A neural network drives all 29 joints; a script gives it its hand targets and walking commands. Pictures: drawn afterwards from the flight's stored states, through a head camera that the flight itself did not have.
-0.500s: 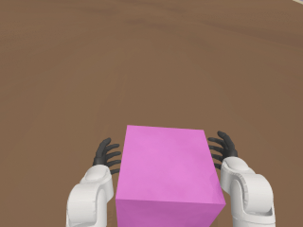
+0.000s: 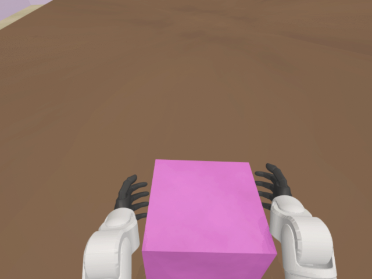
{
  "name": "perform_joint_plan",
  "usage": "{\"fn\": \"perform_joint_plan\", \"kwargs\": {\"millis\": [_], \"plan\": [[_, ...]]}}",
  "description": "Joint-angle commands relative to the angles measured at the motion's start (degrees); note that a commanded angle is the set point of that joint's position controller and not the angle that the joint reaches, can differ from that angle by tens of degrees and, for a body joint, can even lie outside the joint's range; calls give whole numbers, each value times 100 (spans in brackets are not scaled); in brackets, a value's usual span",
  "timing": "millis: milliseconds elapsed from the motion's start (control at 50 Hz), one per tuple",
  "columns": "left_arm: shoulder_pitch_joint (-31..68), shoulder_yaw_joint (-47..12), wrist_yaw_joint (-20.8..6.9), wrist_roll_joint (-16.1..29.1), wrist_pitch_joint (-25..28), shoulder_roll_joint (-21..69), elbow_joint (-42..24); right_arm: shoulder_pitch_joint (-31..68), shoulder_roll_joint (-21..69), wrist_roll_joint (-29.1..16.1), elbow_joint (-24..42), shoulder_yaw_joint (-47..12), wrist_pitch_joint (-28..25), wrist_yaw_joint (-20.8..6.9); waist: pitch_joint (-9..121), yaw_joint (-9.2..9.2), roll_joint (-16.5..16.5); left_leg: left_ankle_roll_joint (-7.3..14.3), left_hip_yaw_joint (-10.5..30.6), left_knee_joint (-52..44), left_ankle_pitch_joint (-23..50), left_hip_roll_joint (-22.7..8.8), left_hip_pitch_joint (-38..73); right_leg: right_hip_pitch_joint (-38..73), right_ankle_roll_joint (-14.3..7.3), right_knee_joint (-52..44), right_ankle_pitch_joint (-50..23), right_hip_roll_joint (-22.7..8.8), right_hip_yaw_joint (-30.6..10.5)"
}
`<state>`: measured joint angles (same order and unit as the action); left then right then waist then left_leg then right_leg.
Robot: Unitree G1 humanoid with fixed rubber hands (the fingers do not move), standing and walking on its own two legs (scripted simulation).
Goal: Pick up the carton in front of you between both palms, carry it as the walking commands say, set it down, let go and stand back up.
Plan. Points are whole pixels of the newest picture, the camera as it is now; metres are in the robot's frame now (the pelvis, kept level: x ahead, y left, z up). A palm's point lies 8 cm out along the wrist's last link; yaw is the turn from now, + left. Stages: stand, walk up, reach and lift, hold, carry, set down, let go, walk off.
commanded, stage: carry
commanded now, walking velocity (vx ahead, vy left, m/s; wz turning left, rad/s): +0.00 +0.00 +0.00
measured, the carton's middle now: (199, 232) +0.25 +0.00 -0.02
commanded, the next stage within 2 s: none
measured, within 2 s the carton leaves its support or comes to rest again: neither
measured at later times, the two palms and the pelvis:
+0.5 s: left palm (121, 229) +0.24 +0.16 +0.04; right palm (265, 214) +0.25 -0.13 +0.05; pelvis -0.03 +0.02 +0.00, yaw +0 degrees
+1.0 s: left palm (115, 233) +0.23 +0.18 +0.03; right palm (262, 221) +0.25 -0.12 +0.04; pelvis -0.05 +0.03 +0.00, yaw +0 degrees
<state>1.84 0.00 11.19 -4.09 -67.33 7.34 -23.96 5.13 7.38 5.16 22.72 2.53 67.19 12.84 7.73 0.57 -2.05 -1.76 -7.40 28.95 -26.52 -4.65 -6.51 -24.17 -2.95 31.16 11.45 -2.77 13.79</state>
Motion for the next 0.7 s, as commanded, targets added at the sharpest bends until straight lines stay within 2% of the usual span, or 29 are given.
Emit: {"fn": "perform_joint_plan", "kwargs": {"millis": [0,80,160,260,360,500,580,680], "plan": [[2165,-3088,-1046,1387,358,4828,-240,1293,4792,-1375,-109,-3123,-232,-1333,1459,-85,-19,8,200,52,3545,-459,-187,1684,-71,256,-3378,-698,-781],[2477,-2918,-1273,1179,673,4632,247,1611,4677,-1186,-645,-2933,-566,-1559,988,-82,-33,85,224,-57,3437,-564,-355,1350,10,239,-2423,-657,-698],[2909,-2827,-1482,1136,979,4801,646,2020,4930,-1159,-1128,-2877,-889,-1768,715,-71,55,165,252,-219,2827,-544,-625,1343,37,138,-2041,-694,-702],[3356,-2556,-1775,994,1472,5000,1442,2215,5248,-934,-2145,-2561,-1320,-2057,618,-58,121,253,292,-409,1908,-473,-799,1363,58,-71,-1539,-722,-771],[3729,-2496,-2058,933,2033,5265,1980,2346,5538,-767,-2829,-2417,-1860,-2315,765,-48,109,287,293,-420,1735,-422,-735,1385,74,-154,-1435,-711,-784],[3980,-2031,-2301,522,2882,5055,2898,2628,5319,-304,-3781,-1910,-2733,-2545,872,-55,127,323,302,-351,1946,-413,-680,1367,73,-126,-1492,-675,-721],[4240,-2078,-2342,508,3252,5048,3000,2910,5294,-304,-3875,-1979,-3112,-2587,918,-51,109,337,303,-325,2028,-401,-641,1373,81,-103,-1520,-665,-701],[4179,-2383,-2341,618,3202,5195,2758,2836,5403,-395,-3598,-2290,-3060,-2585,1073,-51,136,357,276,-205,2217,-385,-582,1448,69,-60,-1748,-693,-687]]}}
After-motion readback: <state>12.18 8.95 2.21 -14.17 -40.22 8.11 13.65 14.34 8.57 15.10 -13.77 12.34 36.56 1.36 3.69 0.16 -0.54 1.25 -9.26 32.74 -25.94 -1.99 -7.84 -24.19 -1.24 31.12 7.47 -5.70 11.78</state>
